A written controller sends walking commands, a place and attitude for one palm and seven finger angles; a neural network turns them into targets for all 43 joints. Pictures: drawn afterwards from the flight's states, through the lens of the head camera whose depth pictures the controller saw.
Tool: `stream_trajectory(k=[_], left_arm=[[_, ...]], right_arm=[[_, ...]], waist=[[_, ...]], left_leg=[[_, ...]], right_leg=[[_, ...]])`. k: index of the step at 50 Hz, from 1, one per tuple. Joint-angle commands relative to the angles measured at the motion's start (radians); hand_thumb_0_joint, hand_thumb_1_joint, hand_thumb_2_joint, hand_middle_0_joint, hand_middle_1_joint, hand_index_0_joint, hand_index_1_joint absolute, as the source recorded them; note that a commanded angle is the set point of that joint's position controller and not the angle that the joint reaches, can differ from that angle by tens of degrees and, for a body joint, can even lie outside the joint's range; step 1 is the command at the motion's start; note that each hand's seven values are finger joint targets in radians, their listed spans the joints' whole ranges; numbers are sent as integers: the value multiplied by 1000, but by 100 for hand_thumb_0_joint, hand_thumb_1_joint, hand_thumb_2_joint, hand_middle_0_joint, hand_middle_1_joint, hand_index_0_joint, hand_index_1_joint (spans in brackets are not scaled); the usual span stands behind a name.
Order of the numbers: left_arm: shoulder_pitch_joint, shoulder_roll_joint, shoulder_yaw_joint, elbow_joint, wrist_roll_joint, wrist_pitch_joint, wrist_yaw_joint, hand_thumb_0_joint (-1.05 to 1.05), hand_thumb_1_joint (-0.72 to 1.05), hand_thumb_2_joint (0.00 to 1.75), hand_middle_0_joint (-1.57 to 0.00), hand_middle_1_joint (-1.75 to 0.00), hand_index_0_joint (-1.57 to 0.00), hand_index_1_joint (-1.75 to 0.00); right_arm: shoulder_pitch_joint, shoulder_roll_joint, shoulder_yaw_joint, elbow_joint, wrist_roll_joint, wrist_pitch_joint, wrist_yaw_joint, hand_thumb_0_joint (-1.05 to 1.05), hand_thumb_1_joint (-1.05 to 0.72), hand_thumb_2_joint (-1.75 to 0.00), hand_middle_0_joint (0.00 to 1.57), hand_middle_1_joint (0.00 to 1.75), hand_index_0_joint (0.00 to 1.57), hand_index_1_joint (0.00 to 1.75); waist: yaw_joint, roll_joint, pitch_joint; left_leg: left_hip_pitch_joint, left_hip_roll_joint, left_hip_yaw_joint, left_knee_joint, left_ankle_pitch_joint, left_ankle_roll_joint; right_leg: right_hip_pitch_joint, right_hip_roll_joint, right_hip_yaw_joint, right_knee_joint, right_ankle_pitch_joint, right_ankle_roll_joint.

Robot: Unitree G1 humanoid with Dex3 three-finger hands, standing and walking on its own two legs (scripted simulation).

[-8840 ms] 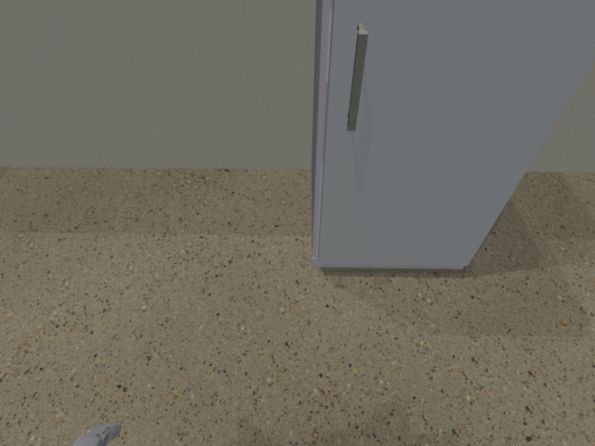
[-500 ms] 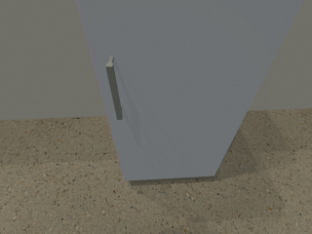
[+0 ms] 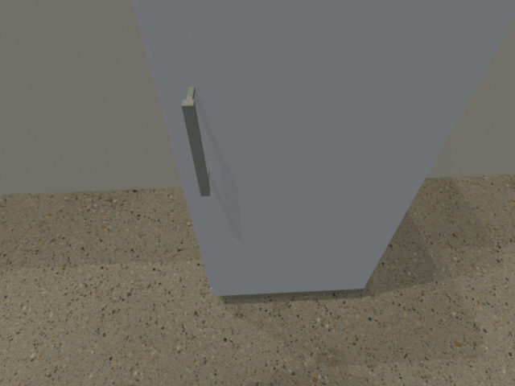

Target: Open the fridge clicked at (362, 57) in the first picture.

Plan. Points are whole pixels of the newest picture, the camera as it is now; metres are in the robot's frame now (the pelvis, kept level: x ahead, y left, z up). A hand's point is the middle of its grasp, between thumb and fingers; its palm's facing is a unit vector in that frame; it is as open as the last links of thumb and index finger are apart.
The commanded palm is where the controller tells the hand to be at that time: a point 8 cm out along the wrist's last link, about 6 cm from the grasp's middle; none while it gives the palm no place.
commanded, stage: look again from close up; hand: left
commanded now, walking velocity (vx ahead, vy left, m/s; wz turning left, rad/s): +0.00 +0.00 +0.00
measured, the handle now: (199, 146) +0.52 +0.14 +0.09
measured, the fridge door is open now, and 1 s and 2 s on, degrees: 0 0 0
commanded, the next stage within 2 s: raise the hand to about handle height in 0.64 s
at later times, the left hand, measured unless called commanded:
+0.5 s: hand out of the picture +0.06 +0.19 -0.16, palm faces -0.04 -0.97 -0.23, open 7.3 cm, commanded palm none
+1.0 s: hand (145, 317) +0.22 +0.18 +0.01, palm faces +0.12 -0.99 -0.05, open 7.8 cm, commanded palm +0.14 +0.25 -0.03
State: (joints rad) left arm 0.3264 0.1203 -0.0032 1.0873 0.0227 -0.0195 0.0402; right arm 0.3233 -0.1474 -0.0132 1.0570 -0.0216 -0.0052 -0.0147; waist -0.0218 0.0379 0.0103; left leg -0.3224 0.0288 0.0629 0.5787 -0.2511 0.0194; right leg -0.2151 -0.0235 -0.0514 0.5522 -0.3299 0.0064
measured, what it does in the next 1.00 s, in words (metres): stands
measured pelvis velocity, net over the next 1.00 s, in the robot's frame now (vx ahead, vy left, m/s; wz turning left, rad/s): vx -0.01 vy -0.02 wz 0.01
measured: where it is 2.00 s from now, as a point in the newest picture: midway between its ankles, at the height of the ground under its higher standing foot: outside the picture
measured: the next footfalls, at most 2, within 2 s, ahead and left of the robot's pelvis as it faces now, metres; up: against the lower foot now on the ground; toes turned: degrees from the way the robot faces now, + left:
none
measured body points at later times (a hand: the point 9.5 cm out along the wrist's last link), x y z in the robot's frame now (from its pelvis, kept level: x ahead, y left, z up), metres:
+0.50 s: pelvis +0.03 +0.00 +0.01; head +0.04 +0.00 +0.46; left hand +0.06 +0.24 -0.15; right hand +0.07 -0.24 -0.15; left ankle +0.04 +0.11 -0.73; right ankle -0.02 -0.13 -0.73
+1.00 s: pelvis -0.01 -0.02 -0.03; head +0.03 -0.02 +0.42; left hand +0.21 +0.24 +0.01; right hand +0.17 -0.27 -0.11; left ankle +0.04 +0.11 -0.73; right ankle -0.02 -0.13 -0.73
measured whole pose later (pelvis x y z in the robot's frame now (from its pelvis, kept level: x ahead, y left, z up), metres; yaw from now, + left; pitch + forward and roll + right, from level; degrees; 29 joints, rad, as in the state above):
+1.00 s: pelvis -0.01 -0.02 -0.03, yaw +0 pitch +8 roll +0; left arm 0.29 0.20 0.21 0.20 -0.24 -0.47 -0.20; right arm 0.18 -0.23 -0.04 0.69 -0.01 -0.27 0.01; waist -0.01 -0.02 -0.08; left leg -0.64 0.04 0.05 0.81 -0.32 -0.01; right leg -0.55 -0.03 -0.06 0.85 -0.45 -0.02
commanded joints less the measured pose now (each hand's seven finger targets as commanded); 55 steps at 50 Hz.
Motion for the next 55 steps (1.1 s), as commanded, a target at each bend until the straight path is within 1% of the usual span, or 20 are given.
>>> stream_trajectory(k=[1,5,14,36,37,38,39,40,41,42,43,44,45,46,47,48,49,51,53,55], left_arm=[[53,99,14,-49,-4,-12,5,0,90,90,-20,-30,-20,-30],[39,131,18,-57,-5,-14,4,0,90,90,-20,-30,-20,-30],[-1,190,25,-74,-5,-12,0,0,90,90,-20,-30,-20,-30],[-42,234,25,-52,-5,-9,-9,0,90,90,-20,-30,-20,-30],[40,176,12,-30,3,-16,36,0,90,90,-20,-30,-20,-30],[-740,637,394,-1548,-154,-190,46,0,88,89,-20,-32,-20,-32],[-215,340,130,-1328,-117,-164,62,0,85,88,-20,-33,-20,-33],[100,137,77,-1073,-133,-58,65,0,83,87,-21,-34,-21,-34],[-34,143,90,-1184,-155,-73,49,0,81,86,-21,-36,-21,-36],[-74,173,138,-1178,-160,-113,21,0,78,85,-21,-37,-21,-37],[52,130,164,-1007,-167,-147,-12,0,76,84,-21,-39,-21,-39],[141,94,178,-910,-193,-221,-58,0,74,83,-21,-40,-21,-40],[199,76,195,-865,-217,-310,-116,0,71,82,-21,-42,-21,-42],[238,67,218,-830,-250,-403,-182,0,69,81,-22,-43,-22,-43],[236,71,228,-841,-280,-495,-253,0,67,80,-22,-45,-22,-45],[232,123,280,-846,-298,-571,-329,0,64,79,-22,-47,-22,-47],[201,182,328,-896,-324,-621,-390,0,62,78,-22,-48,-22,-48],[168,241,385,-939,-359,-595,-437,0,57,76,-22,-51,-22,-51],[28,274,404,-1025,-401,-522,-437,0,53,74,-23,-54,-23,-54],[-50,288,398,-1190,-409,-496,-408,0,48,72,-23,-57,-23,-57]], right_arm=[[24,-103,-5,-52,4,-27,-4,0,-90,-90,20,30,20,30],[4,-120,-4,-45,5,-32,-5,0,-90,-90,20,30,20,30],[-53,-161,-5,-37,7,-34,-6,0,-90,-90,20,30,20,30],[-131,-202,-6,-5,9,-29,-6,0,-90,-90,20,30,20,30],[-147,-180,-8,-67,19,-28,-5,0,-90,-90,20,30,20,30],[-216,-299,-82,-364,29,-151,-70,0,-90,-90,20,30,20,30],[-130,-228,0,-332,25,-254,-91,0,-90,-90,20,30,20,30],[-87,-172,4,-318,37,-289,-67,0,-90,-90,20,30,20,30],[-120,-215,-19,-372,53,-298,-49,0,-90,-90,20,30,20,30],[-124,-241,-50,-391,40,-305,-42,0,-90,-90,20,30,20,30],[-122,-231,-61,-396,30,-301,-36,0,-90,-90,20,30,20,30],[-124,-235,-67,-407,23,-298,-21,0,-90,-90,20,30,20,30],[-154,-236,-70,-425,15,-299,-7,0,-90,-90,20,30,20,30],[-187,-235,-75,-443,10,-303,4,0,-90,-90,20,30,20,30],[-210,-235,-77,-467,9,-310,14,0,-90,-90,20,30,20,30],[-198,-235,-81,-487,15,-315,26,0,-90,-90,20,30,20,30],[-214,-241,-82,-527,15,-320,34,0,-90,-90,20,30,20,30],[-240,-244,-81,-607,27,-314,26,0,-90,-90,20,30,20,30],[-240,-244,-74,-653,40,-298,7,0,-90,-90,20,30,20,30],[-213,-228,-65,-677,48,-297,-14,0,-90,-90,20,30,20,30]], waist=[[20,-51,63],[25,-53,34],[25,-53,-1],[25,-46,-12],[34,-40,38],[-6,252,-308],[65,304,-427],[24,116,-339],[3,-2,-191],[-8,-68,-142],[-14,-165,-13],[5,-255,6],[33,-271,-16],[63,-278,-66],[78,-229,-114],[102,-85,-170],[115,-7,-259],[123,-31,-331],[92,-85,-311],[78,3,-333]], left_leg=[[6,85,-134,-196,-14,30],[61,80,-108,-177,112,28],[129,82,-77,-158,224,22],[171,92,-69,-180,219,13],[132,105,-34,20,335,-14],[371,-27,-42,-84,434,-32],[490,18,-54,-126,686,-51],[445,45,-68,-124,736,-26],[319,48,-94,-93,625,-12],[216,36,-91,-45,457,-12],[78,11,-83,-10,292,-12],[-30,-3,-84,43,196,-12],[-123,-11,-81,104,154,-15],[-212,-17,-70,164,100,-25],[-275,-24,-63,223,53,-32],[-290,-34,-52,276,60,-37],[-307,-38,-43,324,50,-39],[-362,-44,-23,372,-15,-23],[-417,-40,-36,392,-120,-12],[-398,-29,-40,402,-165,-4]], right_leg=[[-50,-47,75,-106,28,-48],[-21,-63,78,-112,119,-40],[7,-79,92,-124,232,-35],[23,-90,109,-164,262,-35],[-20,-133,167,-180,539,-10],[12,-46,75,-119,711,-40],[63,-17,28,-5,487,-68],[-26,19,-32,62,271,-43],[-132,18,-39,31,189,-22],[-180,17,-36,-14,177,-18],[-228,26,-53,-25,206,-20],[-290,28,-65,20,208,-16],[-342,30,-68,98,205,-15],[-385,30,-61,176,165,-19],[-427,26,-47,246,127,-25],[-424,19,-14,310,149,-45],[-438,12,2,359,129,-50],[-454,11,45,367,17,-39],[-497,14,90,316,-166,-25],[-486,4,145,250,-293,-21]])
